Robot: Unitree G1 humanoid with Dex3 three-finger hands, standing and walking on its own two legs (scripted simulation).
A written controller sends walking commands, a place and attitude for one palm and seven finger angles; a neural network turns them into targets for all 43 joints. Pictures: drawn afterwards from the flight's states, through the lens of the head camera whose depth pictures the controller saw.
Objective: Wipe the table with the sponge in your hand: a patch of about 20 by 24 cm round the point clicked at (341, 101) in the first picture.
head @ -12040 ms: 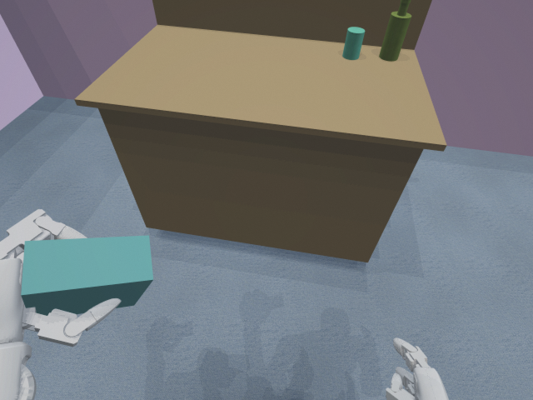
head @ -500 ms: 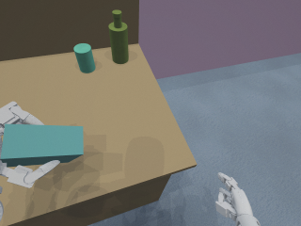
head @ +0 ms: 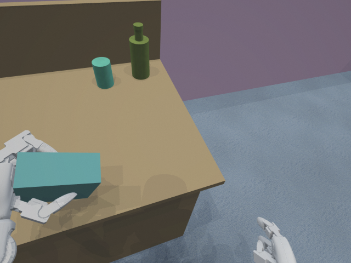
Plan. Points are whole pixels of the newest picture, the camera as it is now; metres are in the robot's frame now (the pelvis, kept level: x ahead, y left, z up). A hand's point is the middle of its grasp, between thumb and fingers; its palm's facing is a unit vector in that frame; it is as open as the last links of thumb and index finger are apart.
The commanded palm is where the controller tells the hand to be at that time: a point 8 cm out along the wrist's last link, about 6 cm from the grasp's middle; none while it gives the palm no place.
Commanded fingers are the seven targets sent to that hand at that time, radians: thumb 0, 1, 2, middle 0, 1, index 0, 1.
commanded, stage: come to a stop and stand still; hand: left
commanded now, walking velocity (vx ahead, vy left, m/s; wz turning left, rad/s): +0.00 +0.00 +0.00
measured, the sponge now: (70, 178) +0.23 +0.21 +0.12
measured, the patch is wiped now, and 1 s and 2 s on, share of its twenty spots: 0.00 0.00 0.00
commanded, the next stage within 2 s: look again from close up in 0.12 s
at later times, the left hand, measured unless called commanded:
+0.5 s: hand (48, 175) +0.22 +0.24 +0.15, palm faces +0.32 -0.87 -0.38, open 9.6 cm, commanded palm +0.16 +0.28 +0.17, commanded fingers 0.00 0.10 1.30 -1.20 -1.60 -1.20 -1.60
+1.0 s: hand (53, 177) +0.21 +0.23 +0.15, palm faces +0.37 -0.65 -0.67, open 9.6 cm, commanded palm +0.17 +0.26 +0.19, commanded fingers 0.00 0.10 1.30 -1.20 -1.60 -1.20 -1.60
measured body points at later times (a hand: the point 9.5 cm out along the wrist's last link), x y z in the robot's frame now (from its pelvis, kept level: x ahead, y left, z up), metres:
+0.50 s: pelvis +0.00 +0.00 +0.00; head +0.02 +0.02 +0.45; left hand +0.20 +0.29 +0.17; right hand +0.19 -0.22 -0.07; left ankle +0.05 +0.06 -0.74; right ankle +0.01 -0.14 -0.74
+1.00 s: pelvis +0.00 -0.05 -0.01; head +0.01 -0.06 +0.44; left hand +0.19 +0.26 +0.19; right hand +0.21 -0.26 -0.10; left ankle +0.05 +0.06 -0.74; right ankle +0.00 -0.14 -0.74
